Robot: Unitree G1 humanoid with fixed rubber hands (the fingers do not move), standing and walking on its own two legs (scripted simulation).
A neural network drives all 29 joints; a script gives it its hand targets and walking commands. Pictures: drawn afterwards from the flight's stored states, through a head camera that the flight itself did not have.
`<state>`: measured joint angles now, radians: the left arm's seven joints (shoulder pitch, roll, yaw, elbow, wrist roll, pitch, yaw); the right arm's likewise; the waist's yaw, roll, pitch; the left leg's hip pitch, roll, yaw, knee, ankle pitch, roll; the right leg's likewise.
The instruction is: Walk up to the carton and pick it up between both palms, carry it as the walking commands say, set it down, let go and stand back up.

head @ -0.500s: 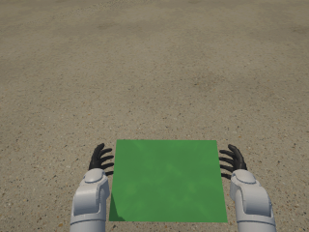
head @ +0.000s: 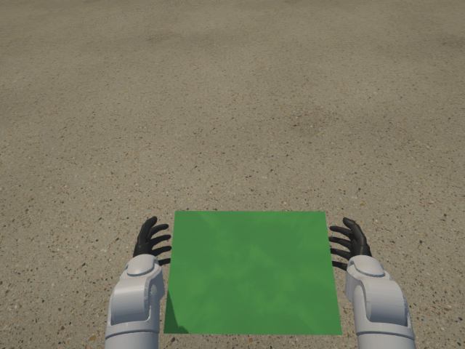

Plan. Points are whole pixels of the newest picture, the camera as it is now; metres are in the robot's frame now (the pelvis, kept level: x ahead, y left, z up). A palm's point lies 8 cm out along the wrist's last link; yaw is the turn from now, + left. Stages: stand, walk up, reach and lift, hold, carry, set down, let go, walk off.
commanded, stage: carry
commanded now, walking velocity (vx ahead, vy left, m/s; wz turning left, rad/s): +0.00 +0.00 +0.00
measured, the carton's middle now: (249, 272) +0.29 -0.01 -0.06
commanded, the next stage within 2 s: hold in 0.16 s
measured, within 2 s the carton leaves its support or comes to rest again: neither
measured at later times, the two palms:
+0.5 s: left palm (144, 264) +0.26 +0.17 +0.04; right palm (358, 264) +0.26 -0.18 +0.04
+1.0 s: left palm (150, 255) +0.29 +0.18 +0.01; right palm (352, 259) +0.28 -0.19 +0.01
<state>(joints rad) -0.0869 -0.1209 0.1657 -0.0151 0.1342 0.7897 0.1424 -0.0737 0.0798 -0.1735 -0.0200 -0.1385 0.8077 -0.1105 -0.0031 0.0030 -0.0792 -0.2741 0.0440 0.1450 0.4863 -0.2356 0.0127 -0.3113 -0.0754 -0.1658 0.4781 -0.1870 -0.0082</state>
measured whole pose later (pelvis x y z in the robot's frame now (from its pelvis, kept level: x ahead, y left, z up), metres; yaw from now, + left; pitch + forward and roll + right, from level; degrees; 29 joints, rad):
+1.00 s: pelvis +0.00 +0.00 +0.00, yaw +0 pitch -3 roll +0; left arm -0.30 -0.11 0.33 0.44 0.22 0.53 0.04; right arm -0.28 0.11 -0.37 0.36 -0.39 0.60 0.10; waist -0.01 0.03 0.02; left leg -0.18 0.02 0.11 0.45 -0.22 0.02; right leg -0.21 -0.02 -0.07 0.42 -0.16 -0.01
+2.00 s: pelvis -0.06 +0.00 -0.10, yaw +0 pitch +34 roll +1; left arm -0.64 -0.06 0.46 0.47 0.23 0.35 0.02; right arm -0.63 0.09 -0.45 0.42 -0.27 0.38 -0.03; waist -0.01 0.00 -0.10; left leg -1.33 0.01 0.06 1.06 -0.32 0.02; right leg -1.37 0.01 0.00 1.03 -0.25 -0.02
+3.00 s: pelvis -0.07 +0.00 -0.24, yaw +2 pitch +53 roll +2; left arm -0.86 -0.01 0.46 0.50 0.22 0.36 0.03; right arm -0.88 -0.05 -0.45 0.52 -0.19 0.36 -0.02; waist -0.01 0.01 -0.23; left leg -2.03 0.00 0.06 1.55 -0.45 0.03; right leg -2.08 0.00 0.00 1.53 -0.38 -0.02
